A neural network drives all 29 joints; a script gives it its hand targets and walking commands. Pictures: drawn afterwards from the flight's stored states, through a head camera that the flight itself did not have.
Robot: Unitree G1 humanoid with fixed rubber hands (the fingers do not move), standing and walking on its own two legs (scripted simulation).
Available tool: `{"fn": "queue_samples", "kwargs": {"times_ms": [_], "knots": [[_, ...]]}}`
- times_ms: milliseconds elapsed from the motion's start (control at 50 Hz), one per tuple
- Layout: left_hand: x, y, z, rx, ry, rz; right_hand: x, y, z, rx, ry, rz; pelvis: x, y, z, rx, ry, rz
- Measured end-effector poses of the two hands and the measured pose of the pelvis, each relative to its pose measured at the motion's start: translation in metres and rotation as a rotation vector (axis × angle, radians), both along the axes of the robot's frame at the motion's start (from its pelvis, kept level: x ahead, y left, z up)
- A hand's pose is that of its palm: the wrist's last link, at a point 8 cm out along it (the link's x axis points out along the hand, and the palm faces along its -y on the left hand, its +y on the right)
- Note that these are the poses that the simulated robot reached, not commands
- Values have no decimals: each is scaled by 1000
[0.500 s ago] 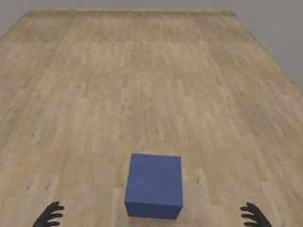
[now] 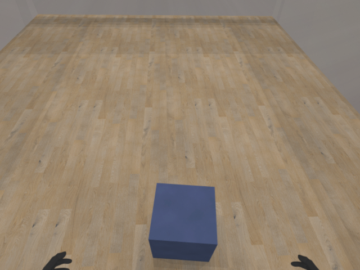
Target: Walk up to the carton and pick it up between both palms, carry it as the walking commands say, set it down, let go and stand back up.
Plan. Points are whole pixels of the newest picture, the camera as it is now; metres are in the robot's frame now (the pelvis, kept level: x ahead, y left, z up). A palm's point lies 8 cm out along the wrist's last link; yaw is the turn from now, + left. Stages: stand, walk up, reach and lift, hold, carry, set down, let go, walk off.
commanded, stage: stand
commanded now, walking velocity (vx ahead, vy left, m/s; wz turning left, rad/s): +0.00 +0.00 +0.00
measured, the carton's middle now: (183, 223) +0.45 -0.02 -0.63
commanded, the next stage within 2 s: none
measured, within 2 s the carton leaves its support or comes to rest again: neither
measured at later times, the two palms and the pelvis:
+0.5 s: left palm out of the picture +0.07 +0.31 -0.10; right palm out of the picture +0.08 -0.31 -0.10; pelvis -0.02 +0.00 +0.00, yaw +0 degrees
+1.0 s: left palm out of the picture +0.07 +0.31 -0.10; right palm out of the picture +0.08 -0.31 -0.10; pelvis -0.02 +0.00 +0.00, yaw +0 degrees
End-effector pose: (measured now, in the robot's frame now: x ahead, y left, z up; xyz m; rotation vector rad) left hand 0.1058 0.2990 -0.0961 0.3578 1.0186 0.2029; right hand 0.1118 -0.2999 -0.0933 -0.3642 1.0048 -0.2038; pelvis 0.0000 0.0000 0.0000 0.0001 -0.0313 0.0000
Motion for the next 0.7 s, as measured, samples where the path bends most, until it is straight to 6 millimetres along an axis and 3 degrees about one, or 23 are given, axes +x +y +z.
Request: {"fn": "queue_samples", "kwargs": {"times_ms": [360,700], "knots": [[-28,6,-3,6,60,18,-24,-6,-4,-3,56,-10,-12,-1,2,0,-9,1],[-38,10,-5,9,91,29,-34,-8,-6,-6,88,-17,-17,0,3,-1,-12,3]]}}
